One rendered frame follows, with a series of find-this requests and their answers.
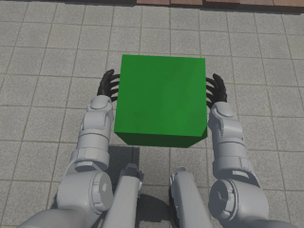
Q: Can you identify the robot right hand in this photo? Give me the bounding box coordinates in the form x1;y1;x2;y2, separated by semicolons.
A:
205;73;227;109

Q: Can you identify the right robot upper arm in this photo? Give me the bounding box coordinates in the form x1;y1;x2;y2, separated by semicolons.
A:
207;178;298;228

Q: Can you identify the carton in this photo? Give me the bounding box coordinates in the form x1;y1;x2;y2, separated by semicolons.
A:
113;54;208;148

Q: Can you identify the left robot upper arm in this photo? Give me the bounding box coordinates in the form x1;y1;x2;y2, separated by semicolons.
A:
16;170;114;228

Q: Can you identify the robot right forearm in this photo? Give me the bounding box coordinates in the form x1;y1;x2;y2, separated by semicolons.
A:
207;102;269;215

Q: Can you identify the robot left forearm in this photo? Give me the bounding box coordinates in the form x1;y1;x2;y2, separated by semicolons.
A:
56;95;114;207

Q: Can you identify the robot right foot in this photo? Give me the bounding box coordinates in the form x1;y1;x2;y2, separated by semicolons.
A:
169;187;180;228

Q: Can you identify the robot right shin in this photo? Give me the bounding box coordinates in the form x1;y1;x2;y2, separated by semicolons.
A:
173;166;194;219

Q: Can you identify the robot left hand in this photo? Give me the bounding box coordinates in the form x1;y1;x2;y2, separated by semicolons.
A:
97;68;121;103

